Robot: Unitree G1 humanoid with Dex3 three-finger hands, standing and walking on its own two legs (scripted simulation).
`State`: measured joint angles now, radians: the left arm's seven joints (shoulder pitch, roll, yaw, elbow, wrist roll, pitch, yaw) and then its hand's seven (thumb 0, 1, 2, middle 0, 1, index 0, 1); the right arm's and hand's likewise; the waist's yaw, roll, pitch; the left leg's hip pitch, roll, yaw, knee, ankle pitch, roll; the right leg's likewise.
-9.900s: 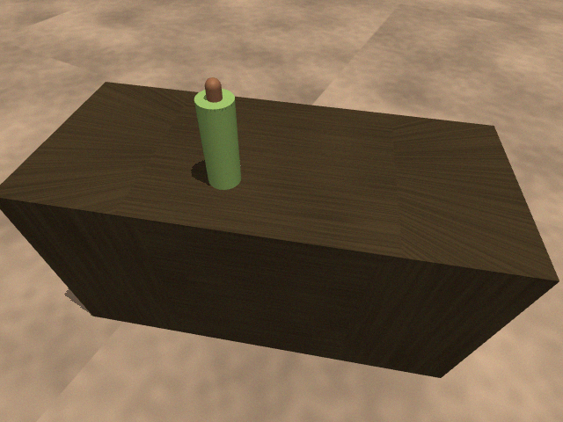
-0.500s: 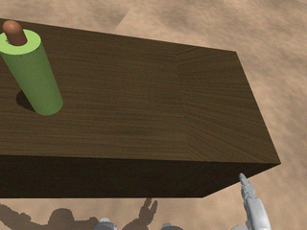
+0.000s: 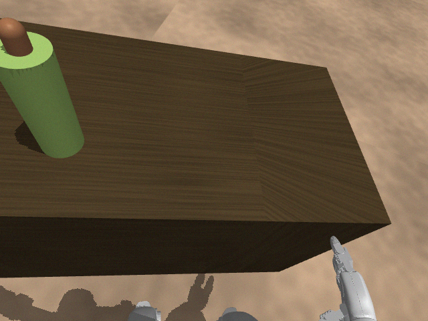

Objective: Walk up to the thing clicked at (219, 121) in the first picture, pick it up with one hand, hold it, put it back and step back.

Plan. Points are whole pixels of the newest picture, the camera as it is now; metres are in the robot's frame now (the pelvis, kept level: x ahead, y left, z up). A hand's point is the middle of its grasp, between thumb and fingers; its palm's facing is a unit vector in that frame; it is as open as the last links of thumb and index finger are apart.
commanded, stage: go down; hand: left
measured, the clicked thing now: (41, 95) +0.50 +0.28 +0.08
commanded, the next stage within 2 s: approach in 0.30 s
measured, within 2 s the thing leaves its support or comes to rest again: neither
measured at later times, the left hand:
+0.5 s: hand out of the picture +0.36 +0.47 +0.12, palm faces +0.42 -0.91 +0.01, open 17.0 cm
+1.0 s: hand out of the picture +0.43 +0.36 -0.01, palm faces +0.37 -0.93 +0.06, open 17.5 cm
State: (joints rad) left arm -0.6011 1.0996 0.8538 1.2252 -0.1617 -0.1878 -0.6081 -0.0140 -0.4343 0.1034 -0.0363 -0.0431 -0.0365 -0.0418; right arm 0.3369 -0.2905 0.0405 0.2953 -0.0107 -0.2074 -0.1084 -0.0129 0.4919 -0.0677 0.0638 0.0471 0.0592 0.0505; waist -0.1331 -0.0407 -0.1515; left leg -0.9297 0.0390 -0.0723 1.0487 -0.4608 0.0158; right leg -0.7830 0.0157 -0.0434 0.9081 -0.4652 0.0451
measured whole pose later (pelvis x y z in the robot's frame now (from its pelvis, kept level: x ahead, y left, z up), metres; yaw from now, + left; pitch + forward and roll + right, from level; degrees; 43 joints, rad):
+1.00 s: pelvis -0.02 -0.01 -0.03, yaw -1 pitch +23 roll -6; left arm -0.64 0.78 0.76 1.11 -0.15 -0.41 -0.34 -0.02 -0.61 0.04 -0.08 -0.08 -0.10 -0.07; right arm 0.37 -0.29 -0.01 0.14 -0.06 -0.14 -0.02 -0.01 0.54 -0.05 0.06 0.05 0.06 0.05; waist -0.21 -0.08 -0.11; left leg -1.10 0.05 -0.07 1.17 -0.48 0.00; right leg -0.98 0.03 -0.04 1.07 -0.50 0.04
